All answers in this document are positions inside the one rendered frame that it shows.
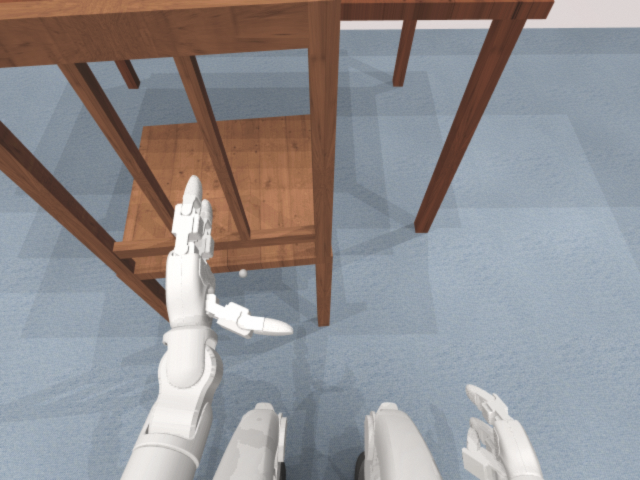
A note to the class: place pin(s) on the robot left forearm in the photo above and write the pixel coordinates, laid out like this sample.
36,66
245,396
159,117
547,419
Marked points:
172,440

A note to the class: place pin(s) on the left robot hand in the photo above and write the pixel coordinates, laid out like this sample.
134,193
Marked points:
189,276

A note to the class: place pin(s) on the robot right shin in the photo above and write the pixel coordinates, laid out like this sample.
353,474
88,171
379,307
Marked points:
372,472

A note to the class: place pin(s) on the right robot hand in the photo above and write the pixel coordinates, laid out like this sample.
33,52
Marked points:
509,452

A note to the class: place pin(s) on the left robot thigh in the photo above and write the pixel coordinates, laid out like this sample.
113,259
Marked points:
256,446

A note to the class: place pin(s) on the chair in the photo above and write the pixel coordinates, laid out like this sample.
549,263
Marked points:
269,180

